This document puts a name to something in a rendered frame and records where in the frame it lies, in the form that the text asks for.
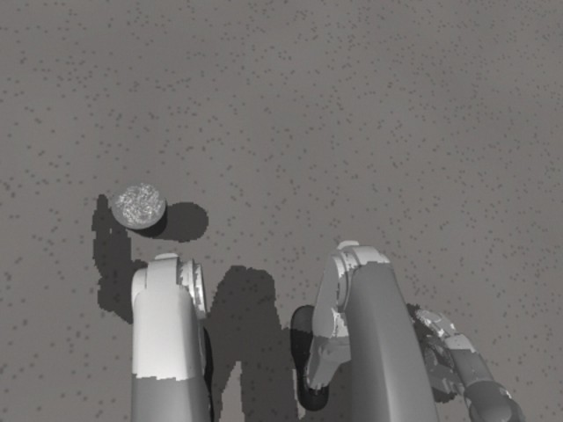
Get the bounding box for right robot foot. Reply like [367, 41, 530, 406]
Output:
[290, 306, 329, 411]

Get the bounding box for cup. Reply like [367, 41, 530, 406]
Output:
[111, 180, 167, 237]

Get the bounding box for right robot hand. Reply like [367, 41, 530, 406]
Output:
[415, 309, 494, 397]

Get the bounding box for right robot arm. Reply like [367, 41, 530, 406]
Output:
[464, 381, 526, 422]

